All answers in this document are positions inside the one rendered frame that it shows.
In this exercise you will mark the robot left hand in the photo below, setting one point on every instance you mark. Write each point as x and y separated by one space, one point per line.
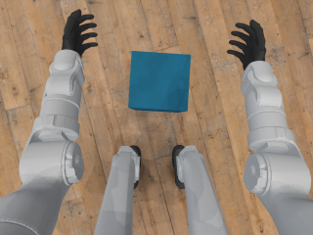
72 38

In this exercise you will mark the robot left forearm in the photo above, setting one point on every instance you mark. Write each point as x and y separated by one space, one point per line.
60 106

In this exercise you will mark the robot left foot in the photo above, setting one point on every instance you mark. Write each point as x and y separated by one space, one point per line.
138 152

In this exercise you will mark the carton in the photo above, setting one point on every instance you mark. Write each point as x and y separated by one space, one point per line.
159 82

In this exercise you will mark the robot right thigh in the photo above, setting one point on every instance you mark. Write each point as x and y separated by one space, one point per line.
205 216

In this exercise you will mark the robot left upper arm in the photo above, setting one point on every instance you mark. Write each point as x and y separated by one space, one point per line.
48 169

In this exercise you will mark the robot right hand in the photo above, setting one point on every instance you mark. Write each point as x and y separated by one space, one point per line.
254 49

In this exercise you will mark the robot right upper arm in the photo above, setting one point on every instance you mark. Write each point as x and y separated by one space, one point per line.
282 183

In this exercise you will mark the robot right forearm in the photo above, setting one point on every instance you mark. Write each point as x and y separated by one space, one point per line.
265 112

